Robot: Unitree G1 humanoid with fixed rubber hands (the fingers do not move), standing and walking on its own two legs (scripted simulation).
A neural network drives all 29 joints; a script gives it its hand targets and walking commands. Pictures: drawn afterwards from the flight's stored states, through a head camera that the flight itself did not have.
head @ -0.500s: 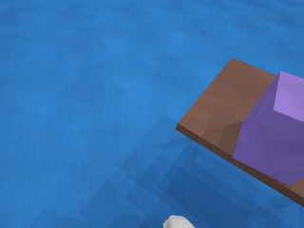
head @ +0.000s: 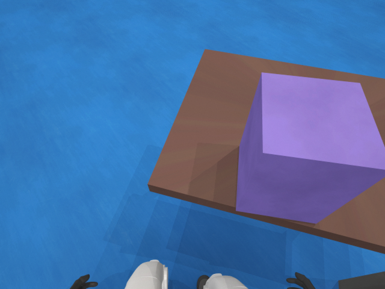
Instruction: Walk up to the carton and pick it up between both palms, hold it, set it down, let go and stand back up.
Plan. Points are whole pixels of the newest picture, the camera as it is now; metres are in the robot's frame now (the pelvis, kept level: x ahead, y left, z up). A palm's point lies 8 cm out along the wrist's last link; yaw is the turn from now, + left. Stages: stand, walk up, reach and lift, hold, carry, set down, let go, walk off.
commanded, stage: walk up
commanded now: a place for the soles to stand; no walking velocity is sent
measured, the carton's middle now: (291, 154) +0.37 -0.19 +0.06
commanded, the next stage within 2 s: none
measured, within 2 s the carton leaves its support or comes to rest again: neither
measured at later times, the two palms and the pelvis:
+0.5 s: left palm out of the picture +0.11 +0.22 -0.13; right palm out of the picture -0.04 -0.27 -0.11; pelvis -0.02 -0.01 +0.00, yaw -16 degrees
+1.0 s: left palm out of the picture +0.12 +0.19 -0.12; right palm out of the picture -0.09 -0.27 -0.12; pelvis -0.03 -0.02 +0.01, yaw -21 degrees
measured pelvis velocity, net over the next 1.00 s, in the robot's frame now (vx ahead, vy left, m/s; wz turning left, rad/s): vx -0.03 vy -0.02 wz -0.37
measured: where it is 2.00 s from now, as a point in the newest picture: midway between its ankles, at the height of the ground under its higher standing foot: outside the picture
